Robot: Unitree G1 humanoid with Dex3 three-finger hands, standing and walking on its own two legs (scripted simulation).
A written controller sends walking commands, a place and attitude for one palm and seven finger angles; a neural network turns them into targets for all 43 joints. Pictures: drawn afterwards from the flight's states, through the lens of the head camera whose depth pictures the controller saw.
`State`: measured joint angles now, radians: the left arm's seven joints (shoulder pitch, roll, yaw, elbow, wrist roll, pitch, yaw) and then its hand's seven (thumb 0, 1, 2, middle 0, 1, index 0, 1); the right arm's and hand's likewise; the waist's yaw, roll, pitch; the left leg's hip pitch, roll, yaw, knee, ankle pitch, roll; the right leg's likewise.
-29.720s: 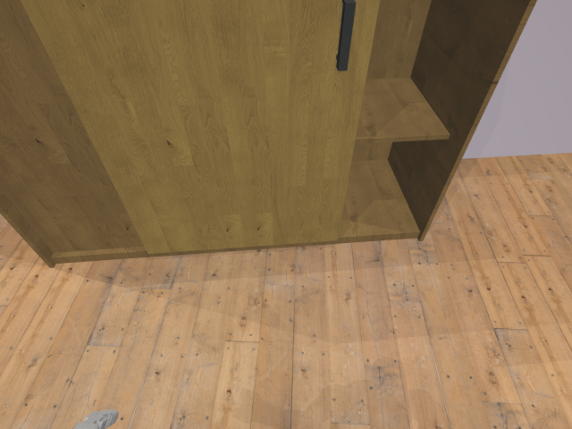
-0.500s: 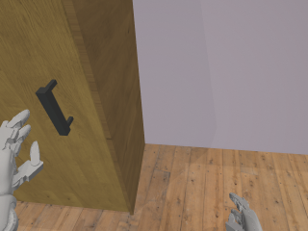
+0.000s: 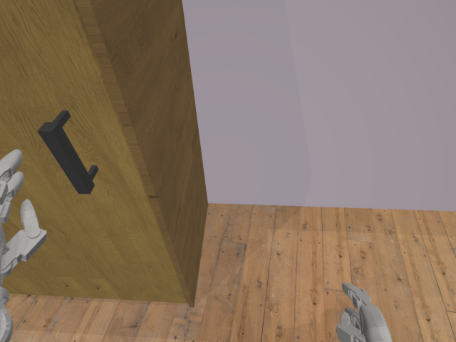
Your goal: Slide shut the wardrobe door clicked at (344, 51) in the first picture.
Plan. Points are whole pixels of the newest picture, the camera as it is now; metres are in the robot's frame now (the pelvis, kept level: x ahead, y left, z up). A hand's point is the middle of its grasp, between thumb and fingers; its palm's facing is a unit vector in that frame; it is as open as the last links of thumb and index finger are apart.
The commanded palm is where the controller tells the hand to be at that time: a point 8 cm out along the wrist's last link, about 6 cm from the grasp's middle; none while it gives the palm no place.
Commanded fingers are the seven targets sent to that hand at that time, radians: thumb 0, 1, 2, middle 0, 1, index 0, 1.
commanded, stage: step back with the hand held close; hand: left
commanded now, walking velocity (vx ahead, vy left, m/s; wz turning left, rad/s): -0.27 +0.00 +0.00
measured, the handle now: (75, 153) +0.38 +0.32 +0.14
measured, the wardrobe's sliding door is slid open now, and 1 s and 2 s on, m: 0.00 0.00 0.00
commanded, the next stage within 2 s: stop stepping back and stand still in 0.86 s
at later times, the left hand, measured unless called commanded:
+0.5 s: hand out of the picture +0.11 +0.33 +0.15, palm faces +0.50 -0.72 -0.47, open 7.4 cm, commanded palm +0.04 +0.35 +0.17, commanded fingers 0.00 0.90 0.90 -0.20 -0.30 -0.20 -0.30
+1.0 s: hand out of the picture +0.02 +0.34 +0.16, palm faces +0.50 -0.78 -0.38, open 7.4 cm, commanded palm -0.06 +0.36 +0.17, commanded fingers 0.00 0.90 0.90 -0.20 -0.30 -0.20 -0.30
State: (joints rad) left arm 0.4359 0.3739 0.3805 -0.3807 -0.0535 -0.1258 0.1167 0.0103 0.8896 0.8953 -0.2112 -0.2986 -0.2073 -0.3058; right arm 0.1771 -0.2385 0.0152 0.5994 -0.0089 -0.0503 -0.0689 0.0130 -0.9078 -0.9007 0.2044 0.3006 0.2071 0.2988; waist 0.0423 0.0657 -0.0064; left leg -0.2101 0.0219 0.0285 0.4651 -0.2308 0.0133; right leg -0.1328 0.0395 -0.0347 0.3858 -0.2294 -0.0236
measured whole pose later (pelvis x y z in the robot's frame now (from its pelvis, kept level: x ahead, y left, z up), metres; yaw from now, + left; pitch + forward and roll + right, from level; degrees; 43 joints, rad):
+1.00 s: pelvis -0.19 +0.05 -0.01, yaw +3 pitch +1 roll -2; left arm 0.38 0.42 0.40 -0.44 -0.02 -0.22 0.14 0.01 0.89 0.90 -0.21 -0.30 -0.21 -0.31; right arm 0.15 -0.20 0.00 0.61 -0.01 -0.10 -0.07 0.01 -0.91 -0.90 0.21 0.30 0.21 0.30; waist 0.04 -0.05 0.01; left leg -0.39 -0.02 0.06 0.52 -0.15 0.07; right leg -0.33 0.05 0.11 0.68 -0.36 0.02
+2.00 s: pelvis -0.27 +0.08 -0.01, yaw +1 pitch -2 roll +0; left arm 0.45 0.36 0.39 -0.45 -0.01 -0.20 0.17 0.01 0.89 0.90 -0.21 -0.30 -0.21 -0.31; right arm 0.22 -0.21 0.00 0.64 -0.02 -0.15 -0.07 0.01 -0.91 -0.90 0.20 0.30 0.21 0.30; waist 0.01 -0.04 0.01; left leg -0.31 0.05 0.07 0.60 -0.25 0.00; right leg -0.24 -0.02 -0.08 0.60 -0.32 0.00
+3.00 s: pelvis -0.28 +0.09 -0.01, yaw +3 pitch +0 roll -1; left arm 0.27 0.27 0.00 1.07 0.01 0.02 -0.02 0.01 0.90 0.89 -0.21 -0.30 -0.20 -0.30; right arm 0.25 -0.29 0.00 1.04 -0.03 0.03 0.00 0.01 -0.91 -0.90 0.20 0.30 0.21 0.30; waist 0.00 -0.01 0.07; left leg -0.33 0.03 0.04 0.51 -0.18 0.01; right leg -0.22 -0.03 -0.12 0.47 -0.24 0.00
